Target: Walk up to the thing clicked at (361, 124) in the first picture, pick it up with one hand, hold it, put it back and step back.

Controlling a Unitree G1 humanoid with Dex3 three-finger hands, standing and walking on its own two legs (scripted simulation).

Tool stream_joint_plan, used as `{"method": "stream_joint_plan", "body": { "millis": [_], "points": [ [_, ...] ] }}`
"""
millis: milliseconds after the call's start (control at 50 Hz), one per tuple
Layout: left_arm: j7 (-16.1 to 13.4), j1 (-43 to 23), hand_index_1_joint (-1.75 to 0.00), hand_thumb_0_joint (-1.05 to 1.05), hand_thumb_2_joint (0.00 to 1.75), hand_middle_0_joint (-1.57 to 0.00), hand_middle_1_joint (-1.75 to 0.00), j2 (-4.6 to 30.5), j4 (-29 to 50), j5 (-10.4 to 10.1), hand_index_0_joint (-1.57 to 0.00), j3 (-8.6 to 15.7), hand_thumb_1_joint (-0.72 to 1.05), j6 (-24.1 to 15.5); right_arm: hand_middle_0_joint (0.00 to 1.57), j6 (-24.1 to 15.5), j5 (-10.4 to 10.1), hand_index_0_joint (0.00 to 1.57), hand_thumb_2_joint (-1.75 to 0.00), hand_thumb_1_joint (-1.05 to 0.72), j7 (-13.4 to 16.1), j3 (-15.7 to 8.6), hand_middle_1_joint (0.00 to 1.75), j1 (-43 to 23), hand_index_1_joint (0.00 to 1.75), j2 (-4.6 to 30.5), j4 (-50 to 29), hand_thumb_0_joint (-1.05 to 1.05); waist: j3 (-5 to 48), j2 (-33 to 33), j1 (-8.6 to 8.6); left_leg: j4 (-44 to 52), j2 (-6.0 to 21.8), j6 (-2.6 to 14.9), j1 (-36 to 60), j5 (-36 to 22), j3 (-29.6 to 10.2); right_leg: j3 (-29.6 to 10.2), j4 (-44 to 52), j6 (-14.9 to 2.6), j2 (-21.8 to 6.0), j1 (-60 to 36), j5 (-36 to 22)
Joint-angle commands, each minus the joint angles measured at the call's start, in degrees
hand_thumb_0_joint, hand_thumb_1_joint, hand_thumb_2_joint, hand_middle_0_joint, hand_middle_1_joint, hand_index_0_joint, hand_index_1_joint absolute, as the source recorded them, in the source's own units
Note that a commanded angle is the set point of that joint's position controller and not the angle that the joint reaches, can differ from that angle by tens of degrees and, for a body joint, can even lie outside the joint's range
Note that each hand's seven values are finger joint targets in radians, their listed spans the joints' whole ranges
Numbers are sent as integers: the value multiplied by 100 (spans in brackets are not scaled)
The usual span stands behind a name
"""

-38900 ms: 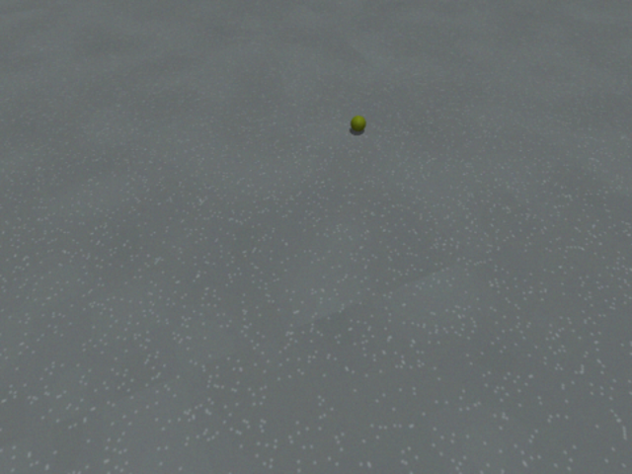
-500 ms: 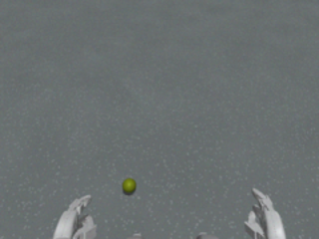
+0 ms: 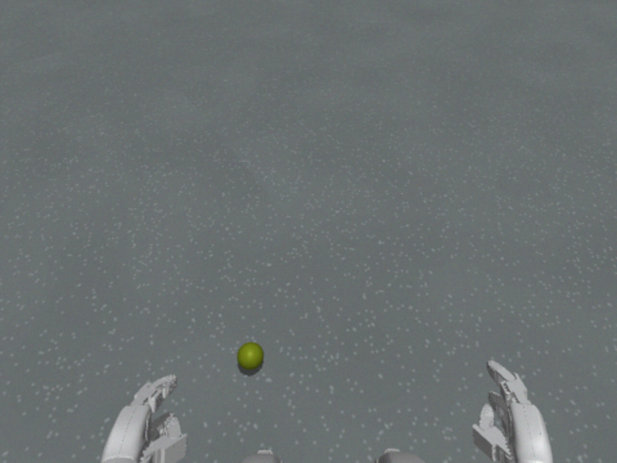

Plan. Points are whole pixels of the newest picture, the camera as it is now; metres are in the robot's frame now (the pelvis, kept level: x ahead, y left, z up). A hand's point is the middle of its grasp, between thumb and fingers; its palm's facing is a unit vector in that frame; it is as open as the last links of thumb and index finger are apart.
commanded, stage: home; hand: left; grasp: from above
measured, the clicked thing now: (250, 355) +0.51 +0.21 -0.67
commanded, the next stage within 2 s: stand in 0.74 s
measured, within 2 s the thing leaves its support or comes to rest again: neither
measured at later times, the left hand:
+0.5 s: hand (181, 436) +0.17 +0.18 -0.04, palm faces +0.04 -0.98 -0.20, open 7.4 cm
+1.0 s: hand (163, 457) +0.16 +0.21 -0.09, palm faces +0.00 -0.95 -0.32, open 7.4 cm
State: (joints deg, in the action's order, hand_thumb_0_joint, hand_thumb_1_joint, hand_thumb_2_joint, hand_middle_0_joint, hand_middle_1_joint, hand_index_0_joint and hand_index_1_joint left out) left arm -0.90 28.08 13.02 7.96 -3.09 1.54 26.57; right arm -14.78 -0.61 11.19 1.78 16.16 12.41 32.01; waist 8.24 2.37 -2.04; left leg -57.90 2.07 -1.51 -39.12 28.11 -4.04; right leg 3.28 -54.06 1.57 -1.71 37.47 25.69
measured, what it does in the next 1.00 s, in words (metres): stands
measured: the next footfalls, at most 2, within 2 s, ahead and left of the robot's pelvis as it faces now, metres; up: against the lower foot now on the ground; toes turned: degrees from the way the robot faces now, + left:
none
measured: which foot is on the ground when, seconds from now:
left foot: down 0.00-1.00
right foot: down 0.00-1.00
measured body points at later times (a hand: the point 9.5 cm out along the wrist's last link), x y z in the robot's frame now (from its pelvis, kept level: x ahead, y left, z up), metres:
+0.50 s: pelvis +0.01 +0.00 +0.00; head +0.02 +0.01 +0.45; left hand +0.17 +0.23 -0.03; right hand +0.17 -0.24 -0.06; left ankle +0.01 +0.13 -0.68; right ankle +0.01 -0.14 -0.68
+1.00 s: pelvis -0.01 +0.00 +0.02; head +0.02 +0.01 +0.46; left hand +0.15 +0.26 -0.06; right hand +0.13 -0.26 -0.09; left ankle +0.01 +0.13 -0.68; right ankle +0.01 -0.14 -0.68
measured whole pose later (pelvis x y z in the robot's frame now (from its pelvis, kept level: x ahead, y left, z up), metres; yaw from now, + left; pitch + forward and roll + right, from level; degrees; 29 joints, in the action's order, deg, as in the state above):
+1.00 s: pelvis -0.01 +0.00 +0.02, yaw +0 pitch +2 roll +0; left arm -1.2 13.1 16.4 -25.6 2.9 0.8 7.1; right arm -3.6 4.1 2.1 -0.2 10.4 15.9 44.5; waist -0.7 -1.0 1.0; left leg -50.4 -0.1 -0.8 -27.9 24.7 -2.0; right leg 1.4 -50.5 1.6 -3.9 28.3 24.3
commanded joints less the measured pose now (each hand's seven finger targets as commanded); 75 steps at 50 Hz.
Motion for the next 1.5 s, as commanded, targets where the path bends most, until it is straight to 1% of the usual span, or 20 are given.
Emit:
{"method": "stream_joint_plan", "body": {
  "millis": [0,40,100,160,260,340,380,420,520,660,780,800,820,860,900,960,1020,1220,1380,1480],
  "points": [
    [-81,-191,-30,0,90,-20,-30,684,1281,33,-20,439,90,-324,20,-346,19,20,-90,-90,47,-299,30,-400,30,706,-945,0,456,38,33,1040,-213,206,302,-792,163,114,939,-130,239,-356,-642],
    [-57,79,-30,0,90,-20,-30,434,876,41,-20,244,90,-289,20,-342,22,20,-90,-90,49,-289,30,-344,30,681,-908,0,576,-64,-50,980,-206,202,388,-1060,157,114,867,-131,254,-392,-868],
    [-84,-42,-30,0,90,-20,-30,673,1243,53,-20,432,90,-337,20,-310,36,20,-90,-90,53,-344,30,-282,30,721,-893,0,847,156,13,921,-179,152,594,-1664,158,129,729,-159,264,-520,-1321],
    [-82,-57,-30,0,90,-20,-30,530,992,57,-20,293,90,-326,20,-309,40,20,-90,-90,53,-311,30,-298,30,692,-869,0,515,-118,-82,897,-194,203,446,-1411,172,118,830,-117,257,-412,-1201],
    [-47,-149,-30,0,90,-20,-30,596,1099,22,-20,373,90,-300,20,-297,29,20,-90,-90,21,-312,30,-375,30,716,-930,0,356,130,12,1092,-159,163,359,-969,97,144,854,-132,271,-282,-751],
    [-85,-32,-30,0,90,-20,-30,679,1175,56,-20,438,90,-321,20,-301,31,20,-90,-90,25,-333,30,-344,30,720,-963,0,611,67,40,1005,-168,162,472,-1367,114,149,784,-152,265,-462,-1074],
    [-65,113,-30,0,90,-20,-30,437,929,41,-20,242,90,-288,20,-279,30,20,-90,-90,21,-304,30,-301,30,664,-906,0,523,94,-13,959,-164,150,496,-1488,133,145,757,-151,272,-397,-1167],
    [-91,13,-30,0,90,-20,-30,642,1124,35,-20,410,90,-304,20,-264,38,20,-90,-90,17,-346,30,-310,30,735,-954,0,786,121,-16,897,-177,156,574,-1704,154,124,746,-151,258,-547,-1381],
    [-75,-108,-30,0,90,-20,-30,573,1091,22,-20,317,90,-289,20,-249,29,20,-90,-90,6,-322,30,-372,30,729,-982,0,444,38,-36,1006,-171,186,352,-1047,121,133,840,-139,265,-315,-834],
    [-91,6,-30,0,90,-20,-30,652,1204,12,-20,426,90,-306,20,-225,15,20,-90,-90,6,-338,30,-324,30,730,-1036,0,741,45,-15,903,-187,188,455,-1379,177,111,776,-147,250,-464,-1135],
    [-98,-178,-30,0,90,-20,-30,650,1223,29,-20,386,90,-325,20,-205,13,20,-90,-90,2,-330,30,-362,30,728,-1040,0,464,78,-24,988,-175,192,337,-1000,151,119,846,-146,254,-309,-807],
    [-94,-125,-30,0,90,-20,-30,641,1115,26,-20,376,90,-313,20,-205,17,20,-90,-90,9,-321,30,-389,30,724,-1040,0,425,6,-36,975,-185,207,291,-907,158,118,878,-135,250,-299,-728],
    [-294,-1734,-30,0,90,-20,-30,1051,-895,663,-20,396,90,-1532,20,450,743,20,-90,-90,-333,-568,30,-699,30,1387,358,0,-868,-348,348,1436,-16,445,462,-1839,-74,-229,1005,-338,-170,-1284,-690],
    [-214,-1173,-30,0,90,-20,-30,1268,-2187,759,-20,463,90,-2113,20,801,755,20,-90,-90,-622,-633,30,-683,30,1458,446,0,-219,-793,291,1342,-87,541,1006,-1760,130,-889,1399,-611,-398,-1424,-606],
    [-149,-1396,-30,0,90,-20,-30,1293,-2583,719,-20,380,90,-2327,20,917,599,20,-90,-90,-816,-584,30,-618,30,1338,490,0,-221,-266,272,1602,-139,506,1202,-1433,-6,-734,1351,-550,-313,-1578,-714],
    [-112,-1566,-30,0,90,-20,-30,1242,-3228,637,-20,427,90,-2416,20,974,359,20,-90,-90,-1004,-620,30,-714,30,1310,755,0,-148,-364,408,1829,-84,485,1518,-1502,-22,-652,1444,-436,-354,-1701,-963],
    [-126,-1684,-30,0,90,-20,-30,1179,-3931,623,-20,371,90,-2511,20,1073,372,20,-90,-90,-1051,-675,30,-782,30,1304,1077,0,-342,-206,418,2172,-7,503,1599,-1045,-174,-565,1773,-332,-359,-1776,-559],
    [-157,-1752,-30,0,90,-20,-30,1282,-5459,538,-20,371,90,-2747,20,1250,313,20,-90,-90,-964,-695,30,-692,30,1435,1816,0,-551,-112,315,2751,155,452,2266,-2103,-338,-433,2350,-295,-420,-2494,-1751],
    [-183,-1687,-30,0,90,-20,-30,1342,-6280,497,-20,296,90,-2720,20,1321,237,20,-90,-90,-915,-626,30,-756,30,1505,2301,0,-757,-51,350,3376,297,387,2663,-2376,-425,-360,2905,-220,-460,-2962,-1845],
    [-162,-1810,-30,0,90,-20,-30,1367,-6588,506,-20,254,90,-2707,20,1359,212,20,-90,-90,-913,-596,30,-902,30,1541,2484,0,-1001,1,346,3765,306,339,2635,-1841,-448,-328,3225,-176,-463,-3041,-1556]
  ]
}}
